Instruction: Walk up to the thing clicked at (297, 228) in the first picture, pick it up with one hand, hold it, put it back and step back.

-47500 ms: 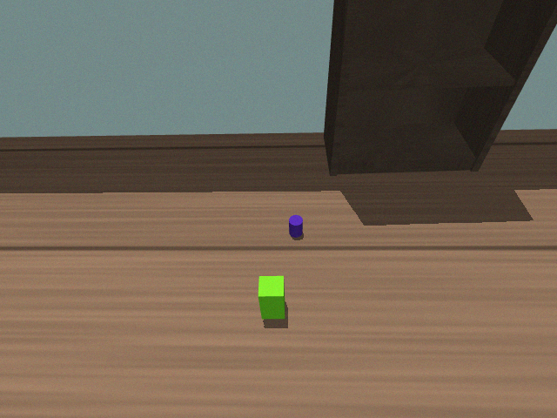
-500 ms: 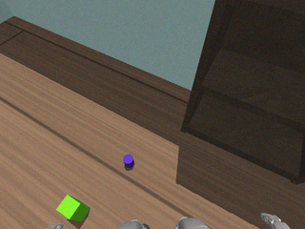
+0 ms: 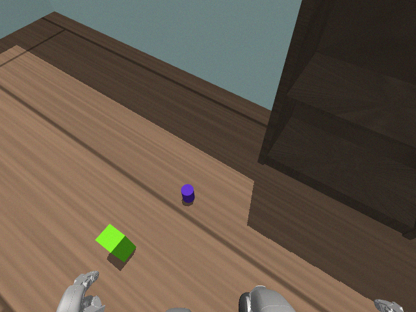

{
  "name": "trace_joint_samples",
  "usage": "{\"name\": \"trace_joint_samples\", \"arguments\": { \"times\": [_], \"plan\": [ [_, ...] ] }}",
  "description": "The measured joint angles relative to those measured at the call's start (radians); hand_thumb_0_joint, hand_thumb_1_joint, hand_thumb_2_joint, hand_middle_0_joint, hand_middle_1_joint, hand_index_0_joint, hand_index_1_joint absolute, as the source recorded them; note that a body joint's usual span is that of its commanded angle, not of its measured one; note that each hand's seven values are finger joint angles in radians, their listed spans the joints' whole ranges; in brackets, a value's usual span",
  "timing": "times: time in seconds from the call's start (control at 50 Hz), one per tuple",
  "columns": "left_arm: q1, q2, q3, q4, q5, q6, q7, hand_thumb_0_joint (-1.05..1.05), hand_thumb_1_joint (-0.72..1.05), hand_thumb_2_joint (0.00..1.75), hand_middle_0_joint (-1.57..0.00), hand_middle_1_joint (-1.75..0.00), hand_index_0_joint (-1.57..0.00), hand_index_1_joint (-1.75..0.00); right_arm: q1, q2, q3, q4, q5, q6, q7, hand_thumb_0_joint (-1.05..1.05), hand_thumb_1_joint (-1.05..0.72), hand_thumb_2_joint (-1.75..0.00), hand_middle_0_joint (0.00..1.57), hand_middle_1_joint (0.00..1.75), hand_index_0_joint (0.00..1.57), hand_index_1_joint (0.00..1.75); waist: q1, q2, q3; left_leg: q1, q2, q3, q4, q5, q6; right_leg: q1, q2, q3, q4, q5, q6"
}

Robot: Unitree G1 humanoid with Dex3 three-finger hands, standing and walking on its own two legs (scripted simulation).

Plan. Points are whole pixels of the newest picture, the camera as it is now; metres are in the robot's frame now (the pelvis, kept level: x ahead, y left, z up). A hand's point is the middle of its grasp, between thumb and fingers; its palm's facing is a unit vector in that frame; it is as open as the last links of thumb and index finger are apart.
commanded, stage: step back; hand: left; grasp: from above
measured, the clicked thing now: (188, 193) +0.67 +0.14 -0.71
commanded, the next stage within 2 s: none
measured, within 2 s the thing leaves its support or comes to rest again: neither
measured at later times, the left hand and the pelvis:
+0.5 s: hand out of the picture -0.08 +0.22 -0.13, palm faces -0.07 -0.91 -0.41, open 7.3 cm; pelvis -0.16 -0.04 +0.00, yaw -6 degrees
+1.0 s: hand out of the picture -0.21 +0.21 -0.14, palm faces -0.02 -0.93 -0.36, open 7.3 cm; pelvis -0.33 -0.05 +0.01, yaw -3 degrees
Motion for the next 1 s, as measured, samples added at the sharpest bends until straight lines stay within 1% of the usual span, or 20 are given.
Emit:
{"name": "trace_joint_samples", "arguments": {
  "times": [0.02,0.04,0.1,0.14,0.2,0.3,0.38,0.42,0.44,0.48,0.52,0.58,0.64,0.7,0.74,0.78,0.84,0.9,0.94,1.0],
  "plan": [
    [-0.002,0.011,0.004,0.005,-0.003,0.008,-0.001,0.01,0.91,0.9,-0.2,-0.3,-0.21,-0.3,-0.003,0.019,0.002,0.001,-0.007,0.0,0.003,0.01,-0.9,-0.9,0.2,0.3,0.2,0.29,0.01,-0.035,0.009,0.006,-0.017,0.021,-0.005,0.011,0.005,-0.008,-0.012,0.025,0.017,-0.001,-0.003],
    [0.003,0.014,0.008,0.014,-0.006,0.016,0.0,0.01,0.91,0.9,-0.2,-0.3,-0.21,-0.3,0.0,0.03,0.007,-0.002,-0.014,0.0,0.01,0.01,-0.9,-0.9,0.2,0.3,0.2,0.29,0.015,-0.047,0.004,0.001,-0.016,0.032,0.0,0.013,0.009,-0.024,0.006,0.053,0.052,-0.077,-0.006],
    [0.022,0.01,0.015,0.049,-0.001,0.033,0.0,0.01,0.91,0.9,-0.2,-0.3,-0.21,-0.3,0.018,0.041,0.018,-0.01,-0.022,-0.002,0.021,0.01,-0.9,-0.9,0.21,0.3,0.2,0.3,-0.016,-0.007,-0.026,-0.025,0.03,-0.004,0.0,0.034,0.018,-0.074,0.111,0.108,0.319,-0.279,-0.003],
    [0.041,0.018,0.023,0.056,-0.008,0.032,-0.004,0.01,0.91,0.9,-0.2,-0.3,-0.21,-0.3,0.024,0.049,0.023,-0.012,-0.026,-0.001,0.018,0.01,-0.9,-0.9,0.21,0.3,0.21,0.3,-0.013,0.001,-0.048,-0.034,0.051,-0.008,-0.039,0.07,0.014,-0.09,0.148,0.144,0.469,-0.278,-0.004],
    [0.072,0.037,0.038,0.055,-0.012,0.022,-0.009,0.01,0.91,0.9,-0.2,-0.3,-0.21,-0.3,0.014,0.053,0.022,-0.024,-0.022,-0.004,0.015,0.01,-0.9,-0.9,0.21,0.3,0.21,0.3,0.006,-0.005,-0.065,-0.061,0.069,0.005,-0.074,0.114,0.007,-0.068,0.152,0.182,0.562,-0.248,0.011],
    [0.108,0.062,0.049,0.069,-0.008,0.015,-0.003,0.01,0.91,0.9,-0.2,-0.3,-0.21,-0.3,-0.033,0.041,0.018,-0.07,-0.015,-0.014,0.009,0.01,-0.9,-0.9,0.21,0.3,0.21,0.3,0.025,-0.009,-0.042,-0.124,0.094,0.036,-0.049,0.149,0.003,0.05,0.086,0.167,0.375,-0.277,0.051],
    [0.116,0.058,0.041,0.096,-0.009,0.003,-0.007,0.01,0.91,0.9,-0.2,-0.3,-0.2,-0.3,-0.072,0.011,0.013,-0.099,-0.015,-0.003,0.011,0.01,-0.9,-0.9,0.21,0.3,0.21,0.3,0.028,0.014,-0.026,-0.195,0.12,0.052,0.024,0.157,-0.025,0.173,0.027,0.096,0.038,-0.214,0.037],
    [0.099,0.014,0.032,0.122,-0.001,-0.005,-0.01,0.01,0.91,0.9,-0.2,-0.3,-0.2,-0.3,-0.089,-0.025,-0.002,-0.087,-0.005,0.013,0.01,0.01,-0.9,-0.9,0.21,0.3,0.21,0.3,0.006,0.105,-0.002,-0.222,0.155,-0.007,0.064,0.156,-0.01,0.197,0.074,0.046,-0.003,-0.191,0.027],
    [0.105,-0.001,0.024,0.12,0.004,-0.006,-0.017,0.01,0.91,0.9,-0.2,-0.3,-0.2,-0.3,-0.082,-0.031,-0.008,-0.079,0.001,0.022,0.006,0.01,-0.9,-0.9,0.21,0.3,0.21,0.3,-0.002,0.123,-0.01,-0.24,0.134,-0.044,0.092,0.084,0.0,0.188,0.075,0.031,0.004,-0.182,0.022],
    [0.127,-0.008,0.012,0.108,0.011,-0.004,-0.024,0.01,0.91,0.9,-0.2,-0.3,-0.21,-0.3,-0.058,-0.022,-0.012,-0.057,0.008,0.035,-0.002,0.01,-0.9,-0.9,0.21,0.3,0.2,0.3,0.024,0.089,-0.041,-0.274,0.048,-0.063,0.243,-0.087,0.0,0.15,0.04,0.059,0.028,-0.173,0.011],
    [0.143,-0.015,0.007,0.104,0.013,-0.001,-0.02,0.01,0.91,0.9,-0.2,-0.3,-0.21,-0.3,-0.033,-0.019,-0.008,-0.042,0.014,0.037,0.001,0.01,-0.9,-0.9,0.21,0.3,0.2,0.29,0.038,0.061,-0.063,-0.285,-0.019,-0.073,0.389,-0.13,0.006,0.135,0.011,0.084,0.006,-0.142,0.008],
    [0.132,-0.022,0.009,0.096,0.017,0.002,-0.012,0.01,0.91,0.9,-0.21,-0.3,-0.21,-0.3,0.01,-0.022,-0.004,-0.036,0.018,0.025,-0.002,0.01,-0.9,-0.9,0.21,0.3,0.2,0.29,0.021,0.058,-0.085,-0.271,-0.065,-0.09,0.495,-0.12,0.002,0.109,-0.005,0.069,-0.034,-0.095,0.009],
    [0.098,-0.014,0.011,0.061,0.02,-0.006,0.0,0.01,0.9,0.9,-0.21,-0.3,-0.21,-0.3,0.038,-0.02,0.003,-0.026,0.015,0.018,-0.005,0.01,-0.9,-0.9,0.21,0.3,0.2,0.29,0.011,0.063,-0.076,-0.2,-0.053,-0.075,0.427,-0.138,-0.009,0.074,0.001,0.042,-0.038,-0.063,0.007],
    [0.049,0.002,0.013,0.021,0.016,-0.01,0.012,0.01,0.9,0.9,-0.21,-0.3,-0.21,-0.3,0.053,-0.004,0.006,-0.017,0.006,0.015,-0.004,0.01,-0.9,-0.9,0.21,0.3,0.2,0.29,-0.003,0.056,-0.049,-0.11,-0.015,-0.028,0.234,-0.144,-0.007,0.033,-0.002,0.001,-0.009,-0.048,0.007],
    [0.016,0.019,0.012,0.001,0.007,-0.006,0.014,0.01,0.9,0.9,-0.21,-0.3,-0.21,-0.3,0.058,0.01,0.007,-0.013,-0.001,0.007,0.001,0.01,-0.9,-0.9,0.21,0.3,0.2,0.29,-0.012,0.037,-0.03,-0.039,0.001,0.003,0.049,-0.034,0.005,-0.003,-0.014,-0.019,0.04,-0.052,0.012],
    [-0.016,0.04,0.018,0.004,-0.002,0.006,0.015,0.01,0.91,0.9,-0.2,-0.3,-0.21,-0.3,0.042,0.049,0.009,0.0,-0.012,0.007,0.006,0.01,-0.9,-0.9,0.21,0.3,0.2,0.29,0.008,-0.041,0.009,-0.021,-0.037,0.041,0.019,0.013,0.018,-0.025,-0.043,0.029,0.091,-0.05,0.005],
    [-0.015,0.024,0.013,0.032,-0.011,0.024,0.018,0.01,0.91,0.9,-0.2,-0.3,-0.21,-0.3,0.047,0.053,0.023,-0.008,-0.02,0.008,0.022,0.01,-0.9,-0.9,0.21,0.3,0.21,0.3,-0.013,-0.017,-0.01,-0.054,0.0,0.016,0.035,0.03,0.028,-0.064,0.054,0.086,0.303,-0.282,-0.002],
    [0.012,0.018,0.009,0.048,-0.019,0.026,0.009,0.01,0.91,0.9,-0.2,-0.3,-0.21,-0.3,0.037,0.05,0.025,-0.016,-0.027,0.012,0.017,0.01,-0.9,-0.9,0.21,0.3,0.21,0.3,-0.011,0.004,-0.045,-0.074,0.04,0.01,-0.014,0.084,0.024,-0.075,0.119,0.135,0.508,-0.306,-0.005],
    [0.034,0.022,0.011,0.055,-0.02,0.021,0.005,0.01,0.91,0.9,-0.2,-0.3,-0.21,-0.3,0.02,0.046,0.022,-0.028,-0.026,0.01,0.015,0.01,-0.9,-0.9,0.21,0.3,0.21,0.3,-0.002,0.003,-0.06,-0.092,0.057,0.02,-0.042,0.119,0.017,-0.053,0.125,0.154,0.553,-0.291,0.003],
    [0.057,0.029,0.013,0.073,-0.017,0.01,0.006,0.01,0.91,0.9,-0.2,-0.3,-0.21,-0.3,-0.017,0.035,0.015,-0.053,-0.023,0.009,0.015,0.01,-0.9,-0.9,0.21,0.3,0.21,0.3,0.007,0.008,-0.057,-0.128,0.076,0.03,-0.053,0.158,0.016,0.033,0.094,0.14,0.431,-0.295,0.029]
  ]
}}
